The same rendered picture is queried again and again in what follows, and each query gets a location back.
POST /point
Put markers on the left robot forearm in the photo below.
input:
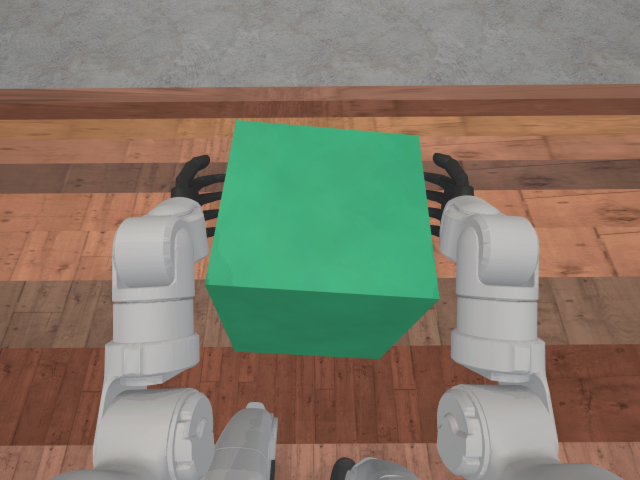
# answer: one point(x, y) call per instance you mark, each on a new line
point(153, 278)

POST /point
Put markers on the left robot hand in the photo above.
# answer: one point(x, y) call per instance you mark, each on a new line
point(188, 187)

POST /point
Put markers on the right robot hand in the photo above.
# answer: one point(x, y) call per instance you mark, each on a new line
point(455, 187)

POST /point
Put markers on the right robot forearm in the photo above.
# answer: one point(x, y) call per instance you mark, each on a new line
point(497, 278)

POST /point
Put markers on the robot right upper arm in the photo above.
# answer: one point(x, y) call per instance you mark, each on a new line
point(503, 432)

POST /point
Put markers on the carton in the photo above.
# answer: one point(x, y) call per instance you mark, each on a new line
point(322, 245)

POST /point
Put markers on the right robot foot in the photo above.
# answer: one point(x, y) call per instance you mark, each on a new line
point(341, 467)

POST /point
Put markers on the robot right shin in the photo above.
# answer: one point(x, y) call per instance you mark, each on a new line
point(365, 459)

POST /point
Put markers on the robot left upper arm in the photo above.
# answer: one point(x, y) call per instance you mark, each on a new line
point(152, 434)

